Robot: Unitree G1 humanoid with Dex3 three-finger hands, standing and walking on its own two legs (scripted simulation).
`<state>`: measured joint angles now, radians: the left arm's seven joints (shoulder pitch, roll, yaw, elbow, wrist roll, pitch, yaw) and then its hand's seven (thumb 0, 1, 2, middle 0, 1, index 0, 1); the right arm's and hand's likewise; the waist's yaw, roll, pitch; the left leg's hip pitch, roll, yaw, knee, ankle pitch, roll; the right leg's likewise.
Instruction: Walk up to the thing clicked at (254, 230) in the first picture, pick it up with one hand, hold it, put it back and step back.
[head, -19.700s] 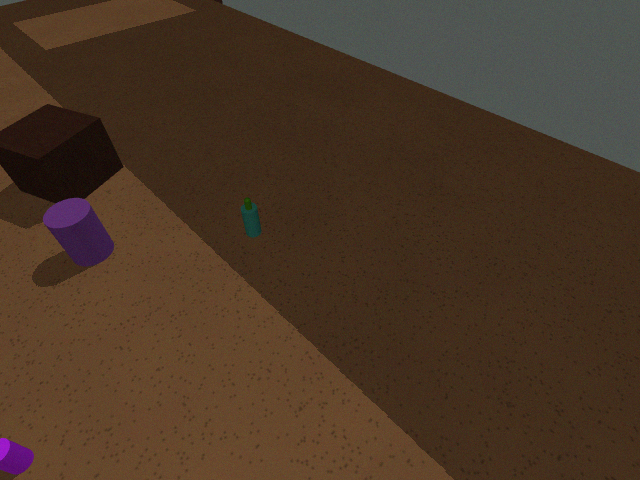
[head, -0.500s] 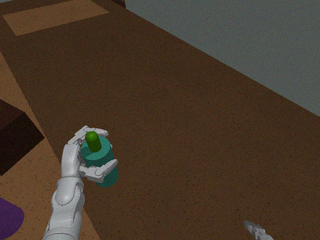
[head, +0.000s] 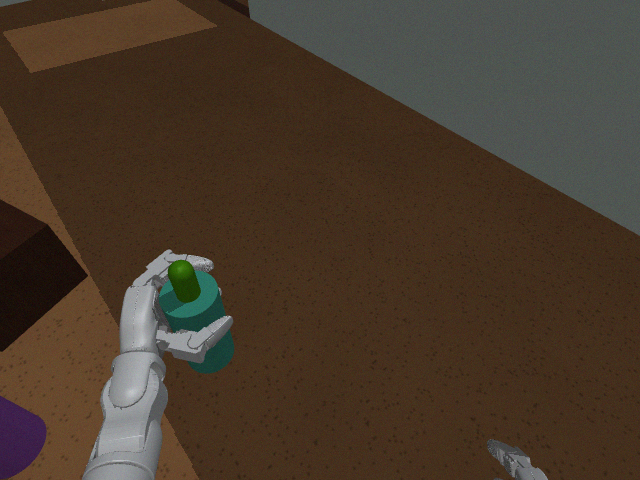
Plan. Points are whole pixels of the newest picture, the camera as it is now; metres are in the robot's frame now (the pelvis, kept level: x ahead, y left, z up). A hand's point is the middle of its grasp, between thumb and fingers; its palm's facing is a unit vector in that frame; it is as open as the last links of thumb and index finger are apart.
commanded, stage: hold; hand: left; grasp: from the side
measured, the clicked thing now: (196, 314) +0.33 +0.17 +0.03
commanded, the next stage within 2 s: crouch in 0.02 s
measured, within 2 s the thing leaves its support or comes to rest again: neither
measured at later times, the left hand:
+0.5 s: hand (207, 334) +0.33 +0.17 -0.02, palm faces +0.12 -0.99 -0.02, open 9.7 cm
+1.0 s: hand (226, 373) +0.37 +0.19 -0.26, palm faces +0.18 -0.98 -0.04, open 9.6 cm
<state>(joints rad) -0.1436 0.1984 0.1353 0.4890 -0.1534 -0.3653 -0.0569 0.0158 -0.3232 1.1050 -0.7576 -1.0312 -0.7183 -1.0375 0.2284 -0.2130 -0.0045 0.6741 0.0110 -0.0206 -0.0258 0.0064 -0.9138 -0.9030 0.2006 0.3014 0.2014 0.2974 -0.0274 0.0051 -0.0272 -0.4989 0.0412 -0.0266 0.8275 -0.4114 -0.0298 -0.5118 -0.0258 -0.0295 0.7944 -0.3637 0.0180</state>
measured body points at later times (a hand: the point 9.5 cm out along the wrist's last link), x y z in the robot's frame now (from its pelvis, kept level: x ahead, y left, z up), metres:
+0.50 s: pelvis -0.01 +0.00 -0.02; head +0.07 +0.02 +0.42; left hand +0.32 +0.22 -0.02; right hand +0.12 -0.24 -0.13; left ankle +0.01 +0.14 -0.70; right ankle +0.03 -0.13 -0.70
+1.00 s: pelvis -0.05 +0.00 -0.23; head +0.13 +0.02 +0.18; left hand +0.36 +0.25 -0.26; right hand +0.07 -0.26 -0.37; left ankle +0.01 +0.14 -0.70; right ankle +0.02 -0.13 -0.70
